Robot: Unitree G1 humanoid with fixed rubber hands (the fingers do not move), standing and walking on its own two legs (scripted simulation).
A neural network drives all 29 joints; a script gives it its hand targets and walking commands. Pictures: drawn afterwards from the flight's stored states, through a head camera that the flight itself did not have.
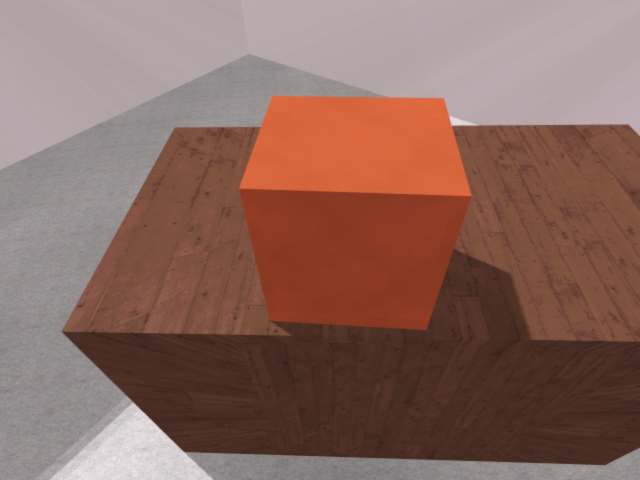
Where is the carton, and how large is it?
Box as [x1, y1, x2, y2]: [239, 96, 471, 329]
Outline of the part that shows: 272,96 239,187 269,319 280,321 426,329 471,196 443,98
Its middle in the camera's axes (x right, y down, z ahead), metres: +0.05 -0.04 +0.60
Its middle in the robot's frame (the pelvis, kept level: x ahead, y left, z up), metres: +0.48 -0.01 +0.06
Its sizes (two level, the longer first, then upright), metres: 0.255 0.221 0.280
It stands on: a pedestal, 0.70 m high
